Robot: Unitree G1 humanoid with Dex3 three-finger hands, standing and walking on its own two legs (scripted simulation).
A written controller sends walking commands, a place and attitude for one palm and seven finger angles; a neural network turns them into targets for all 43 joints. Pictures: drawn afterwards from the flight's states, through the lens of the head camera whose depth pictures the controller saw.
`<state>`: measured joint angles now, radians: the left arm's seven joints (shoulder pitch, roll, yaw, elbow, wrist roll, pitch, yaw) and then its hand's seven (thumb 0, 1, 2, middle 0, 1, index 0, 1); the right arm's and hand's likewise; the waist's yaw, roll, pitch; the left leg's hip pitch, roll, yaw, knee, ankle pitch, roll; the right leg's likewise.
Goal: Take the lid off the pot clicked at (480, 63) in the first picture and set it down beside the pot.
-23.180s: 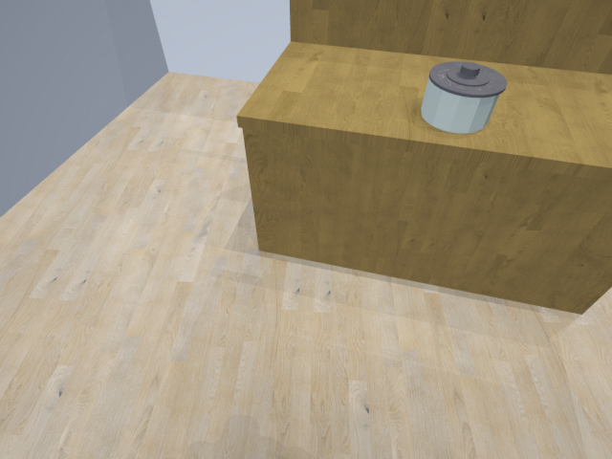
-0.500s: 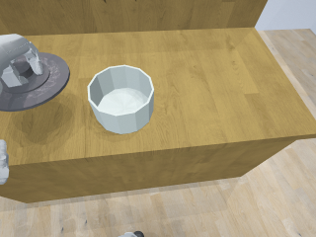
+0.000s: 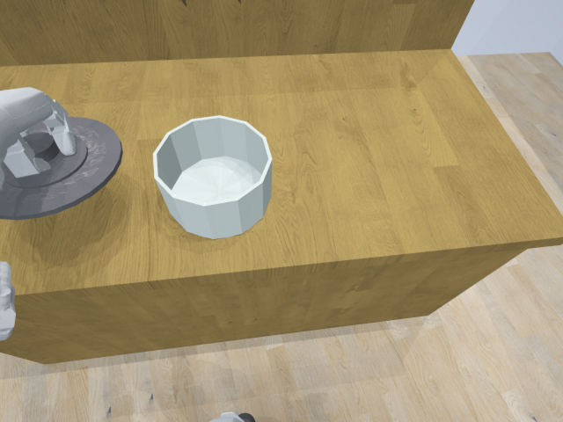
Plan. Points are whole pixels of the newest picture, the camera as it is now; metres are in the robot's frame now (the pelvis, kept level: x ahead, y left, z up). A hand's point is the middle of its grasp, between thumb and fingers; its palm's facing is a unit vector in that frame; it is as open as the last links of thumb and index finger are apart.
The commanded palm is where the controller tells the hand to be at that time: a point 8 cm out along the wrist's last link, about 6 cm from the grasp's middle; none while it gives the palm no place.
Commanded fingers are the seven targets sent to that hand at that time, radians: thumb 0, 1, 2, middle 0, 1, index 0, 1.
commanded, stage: lower the lid onto the table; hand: left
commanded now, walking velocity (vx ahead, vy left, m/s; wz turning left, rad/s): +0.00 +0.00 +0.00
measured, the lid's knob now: (37, 148) +0.48 +0.34 +0.09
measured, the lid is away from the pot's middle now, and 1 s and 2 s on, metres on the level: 0.24 0.23 0.25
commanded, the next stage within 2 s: none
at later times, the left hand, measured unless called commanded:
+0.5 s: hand (54, 158) +0.47 +0.32 +0.07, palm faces -0.45 -0.11 -0.89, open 6.6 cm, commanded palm +0.50 +0.33 +0.13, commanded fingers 0.00 0.62 1.05 -0.72 -1.01 -0.91 -1.10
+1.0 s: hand (61, 177) +0.46 +0.33 +0.04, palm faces -0.47 -0.11 -0.88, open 6.5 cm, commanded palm +0.51 +0.33 +0.10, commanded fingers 0.00 0.62 1.05 -0.72 -1.01 -0.91 -1.10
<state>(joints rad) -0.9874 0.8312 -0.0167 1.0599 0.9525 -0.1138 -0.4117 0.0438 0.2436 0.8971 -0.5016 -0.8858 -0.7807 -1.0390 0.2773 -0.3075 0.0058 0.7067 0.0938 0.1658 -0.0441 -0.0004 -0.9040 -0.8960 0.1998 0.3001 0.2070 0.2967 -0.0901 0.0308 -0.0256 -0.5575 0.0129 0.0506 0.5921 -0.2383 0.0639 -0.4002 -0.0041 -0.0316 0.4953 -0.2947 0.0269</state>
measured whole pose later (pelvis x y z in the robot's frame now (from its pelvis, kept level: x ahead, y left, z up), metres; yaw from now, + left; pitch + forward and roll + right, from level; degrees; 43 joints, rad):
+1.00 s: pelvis +0.00 +0.02 -0.01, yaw -1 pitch +16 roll -4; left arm -0.96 0.81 0.01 1.11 1.00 -0.17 -0.32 0.05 0.25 0.90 -0.50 -0.88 -0.79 -1.04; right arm 0.32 -0.30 0.00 0.73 0.07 0.15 -0.06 0.00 -0.90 -0.90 0.20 0.30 0.21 0.30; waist -0.12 0.03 -0.05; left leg -0.72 0.02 0.06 0.71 -0.28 0.08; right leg -0.56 0.00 -0.02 0.60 -0.33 0.03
